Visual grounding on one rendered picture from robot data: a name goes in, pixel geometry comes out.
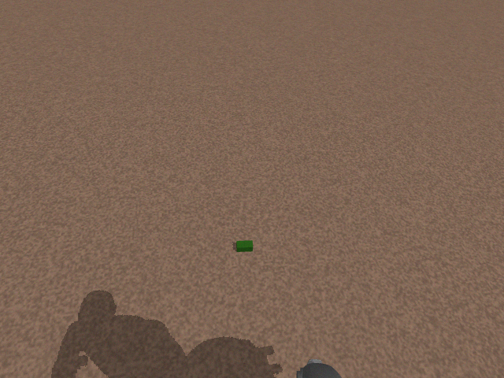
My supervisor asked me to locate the small box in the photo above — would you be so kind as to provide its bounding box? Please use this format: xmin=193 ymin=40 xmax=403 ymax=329
xmin=236 ymin=240 xmax=253 ymax=252

